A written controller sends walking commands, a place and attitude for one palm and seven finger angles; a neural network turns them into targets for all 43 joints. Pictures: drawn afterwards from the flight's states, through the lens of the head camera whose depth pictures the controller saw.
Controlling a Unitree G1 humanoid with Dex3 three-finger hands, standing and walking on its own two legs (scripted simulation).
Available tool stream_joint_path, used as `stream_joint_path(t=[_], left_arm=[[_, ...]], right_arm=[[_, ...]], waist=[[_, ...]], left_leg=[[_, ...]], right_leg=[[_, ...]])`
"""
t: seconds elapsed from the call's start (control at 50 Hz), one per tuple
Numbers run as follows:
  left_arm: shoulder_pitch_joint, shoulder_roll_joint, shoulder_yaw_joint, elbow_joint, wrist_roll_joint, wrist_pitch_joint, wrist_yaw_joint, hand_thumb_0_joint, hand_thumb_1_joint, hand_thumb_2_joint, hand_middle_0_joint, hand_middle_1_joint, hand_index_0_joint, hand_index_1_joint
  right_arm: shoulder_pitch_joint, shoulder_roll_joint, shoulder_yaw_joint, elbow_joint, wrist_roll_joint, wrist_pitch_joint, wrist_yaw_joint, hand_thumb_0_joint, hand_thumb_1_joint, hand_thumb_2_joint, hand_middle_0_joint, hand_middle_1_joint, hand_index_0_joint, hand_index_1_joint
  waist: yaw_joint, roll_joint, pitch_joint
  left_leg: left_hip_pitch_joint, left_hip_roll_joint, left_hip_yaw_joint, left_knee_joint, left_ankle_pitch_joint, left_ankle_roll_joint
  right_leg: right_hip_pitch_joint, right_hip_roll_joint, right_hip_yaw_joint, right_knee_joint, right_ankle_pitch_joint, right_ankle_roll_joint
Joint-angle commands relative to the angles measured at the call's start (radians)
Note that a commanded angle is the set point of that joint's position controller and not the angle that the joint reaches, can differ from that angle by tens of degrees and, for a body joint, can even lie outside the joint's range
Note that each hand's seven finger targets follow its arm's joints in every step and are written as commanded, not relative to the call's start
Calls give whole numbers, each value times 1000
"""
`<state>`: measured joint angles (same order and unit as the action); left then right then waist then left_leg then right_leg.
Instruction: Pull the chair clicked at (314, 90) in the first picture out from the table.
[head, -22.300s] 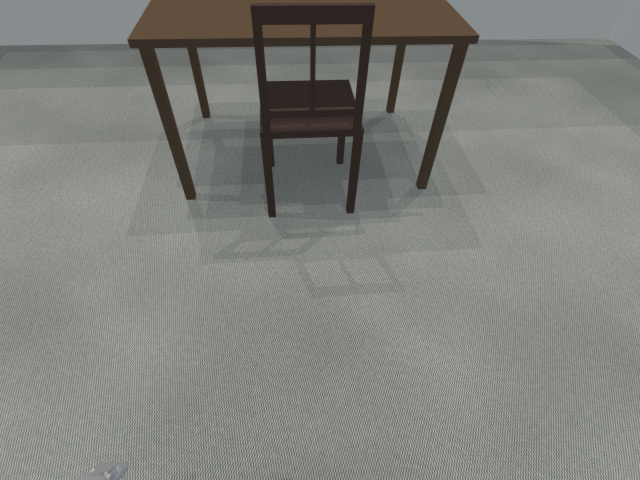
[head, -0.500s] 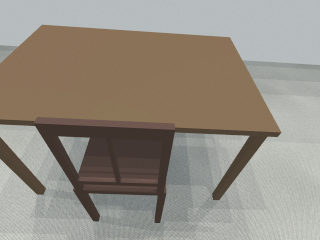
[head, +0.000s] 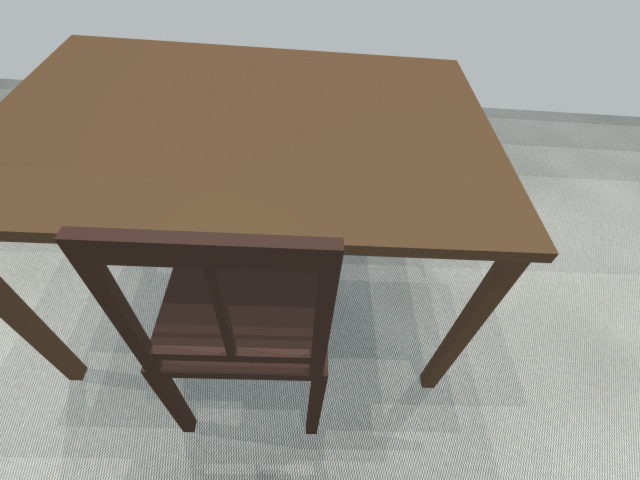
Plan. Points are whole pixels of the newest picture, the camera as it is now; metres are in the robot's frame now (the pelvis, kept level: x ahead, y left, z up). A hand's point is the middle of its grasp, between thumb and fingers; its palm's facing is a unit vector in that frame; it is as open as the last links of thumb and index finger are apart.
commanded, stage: come to a stop and stand still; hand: left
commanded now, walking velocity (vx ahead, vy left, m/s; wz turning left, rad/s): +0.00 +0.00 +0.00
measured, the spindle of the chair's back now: (222, 314) +0.38 +0.18 -0.11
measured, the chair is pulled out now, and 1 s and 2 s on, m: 0.00 0.00 0.00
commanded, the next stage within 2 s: look again from close up in 0.92 s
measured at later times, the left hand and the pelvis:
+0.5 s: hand out of the picture +0.05 +0.14 -0.16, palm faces +0.02 -0.96 -0.26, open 7.4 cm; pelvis -0.01 -0.05 +0.00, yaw +1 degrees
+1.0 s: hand out of the picture +0.01 +0.12 -0.17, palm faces +0.03 -0.98 -0.22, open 7.3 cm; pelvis +0.00 -0.06 +0.00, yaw +2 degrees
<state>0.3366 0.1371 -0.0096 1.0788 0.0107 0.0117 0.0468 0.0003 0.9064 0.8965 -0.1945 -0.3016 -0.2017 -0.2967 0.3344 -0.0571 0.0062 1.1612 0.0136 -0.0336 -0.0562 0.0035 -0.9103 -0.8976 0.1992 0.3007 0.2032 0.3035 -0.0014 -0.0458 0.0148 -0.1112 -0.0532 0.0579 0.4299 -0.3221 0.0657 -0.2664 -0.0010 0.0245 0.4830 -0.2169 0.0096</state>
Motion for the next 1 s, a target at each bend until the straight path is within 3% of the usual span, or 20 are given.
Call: stream_joint_path(t=[0.0, 0.02, 0.04, 0.06, 0.08, 0.14, 0.16, 0.18, 0.3, 0.38, 0.46, 0.48, 0.64, 0.98], left_arm=[[80, 61, 26, -58, 5, 4, 7, 0, 900, 900, -200, -300, -200, -300], [71, 110, 24, -40, 12, 8, 36, 0, 900, 900, -200, -300, -200, -300], [70, 98, 26, -79, 10, 2, 21, 0, 900, 900, -200, -300, -200, -300], [55, 82, 23, -80, 11, -2, 12, 0, 900, 900, -200, -300, -200, -300], [54, 97, 25, -79, 2, -11, 3, 0, 900, 900, -200, -300, -200, -300], [13, 98, 16, -90, 7, -29, -2, 0, 900, 900, -200, -300, -200, -300], [-8, 106, 16, -93, 4, -35, -2, 0, 900, 900, -200, -300, -200, -300], [-18, 116, 15, -95, 2, -39, -5, 0, 900, 900, -200, -300, -200, -300], [-64, 175, 30, -110, -1, -53, -8, 0, 900, 900, -200, -300, -200, -300], [-74, 183, 32, -110, -2, -55, -9, 0, 900, 900, -200, -300, -200, -300], [-89, 195, 33, -110, -1, -53, -8, 0, 900, 900, -200, -300, -200, -300], [-89, 188, 31, -108, -2, -50, -9, 0, 900, 900, -200, -300, -200, -300], [-80, 183, 29, -89, -4, -52, -5, 0, 900, 900, -200, -300, -200, -300], [-27, 134, 16, -35, -6, -45, -4, 0, 900, 900, -200, -300, -200, -300]], right_arm=[[61, -147, -44, -32, -6, 3, -9, 0, -900, -900, 200, 300, 200, 300], [-6, -233, -55, -135, 0, 14, -4, 0, -900, -900, 200, 300, 200, 300], [-9, -187, -49, -158, -21, 18, 2, 0, -900, -900, 200, 300, 200, 300], [14, -175, -45, -170, -26, 11, 2, 0, -900, -900, 200, 300, 200, 300], [-17, -170, -42, -191, -29, 10, 9, 0, -900, -900, 200, 300, 200, 300], [12, -173, -40, -212, -24, 8, 19, 0, -900, -900, 200, 300, 200, 300], [28, -174, -36, -207, -23, 8, 21, 0, -900, -900, 200, 300, 200, 300], [30, -173, -35, -204, -25, 8, 25, 0, -900, -900, 200, 300, 200, 300], [6, -230, -33, -194, -28, -2, 30, 0, -900, -900, 200, 300, 200, 300], [9, -225, -28, -181, -30, -2, 33, 0, -900, -900, 200, 300, 200, 300], [6, -230, -24, -165, -31, 2, 36, 0, -900, -900, 200, 300, 200, 300], [12, -218, -22, -158, -32, 3, 36, 0, -900, -900, 200, 300, 200, 300], [38, -206, -14, -114, -29, 0, 33, 0, -900, -900, 200, 300, 200, 300], [103, -154, -10, -45, -25, -6, 22, 0, -900, -900, 200, 300, 200, 300]], waist=[[7, 140, 44], [-12, 202, 56], [13, 196, 11], [4, 218, -12], [25, 221, -54], [-10, 20, 4], [-22, -9, 23], [-23, 4, 33], [-22, 11, 54], [-19, 6, 12], [-17, 4, 28], [-13, 28, 24], [-8, 28, 0], [-7, 54, 24]], left_leg=[[-60, 273, -207, -77, 503, 38], [-88, 297, -148, 76, 865, 2], [-133, 231, -151, 39, 538, -22], [-127, 219, -173, 14, 412, -11], [-127, 200, -174, -3, 246, 2], [-154, 145, -153, 4, 76, -10], [-146, 133, -140, -3, 57, -15], [-136, 126, -136, -17, 37, -18], [-105, 121, -123, -46, 86, -26], [-80, 121, -109, -58, 96, -34], [-88, 116, -99, -58, 93, -43], [-87, 117, -97, -67, 83, -45], [-88, 125, -92, -65, 140, -56], [-88, 139, -95, -76, 150, -50]], right_leg=[[-54, -42, 32, 83, 58, -28], [-71, -83, 0, 83, 77, -23], [-34, -47, -4, 87, 6, -48], [-30, -39, 8, 98, -2, -61], [2, -41, 30, 66, -18, -68], [-17, -76, 116, -14, 28, -82], [-28, -87, 133, -35, 17, -85], [-43, -88, 148, -58, -24, -90], [-12, -94, 158, -97, 19, -91], [35, -104, 156, -116, 46, -89], [46, -114, 165, -139, 39, -87], [48, -111, 159, -146, 12, -85], [109, -116, 143, -136, 143, -76], [89, -92, 114, -134, 101, -77]])
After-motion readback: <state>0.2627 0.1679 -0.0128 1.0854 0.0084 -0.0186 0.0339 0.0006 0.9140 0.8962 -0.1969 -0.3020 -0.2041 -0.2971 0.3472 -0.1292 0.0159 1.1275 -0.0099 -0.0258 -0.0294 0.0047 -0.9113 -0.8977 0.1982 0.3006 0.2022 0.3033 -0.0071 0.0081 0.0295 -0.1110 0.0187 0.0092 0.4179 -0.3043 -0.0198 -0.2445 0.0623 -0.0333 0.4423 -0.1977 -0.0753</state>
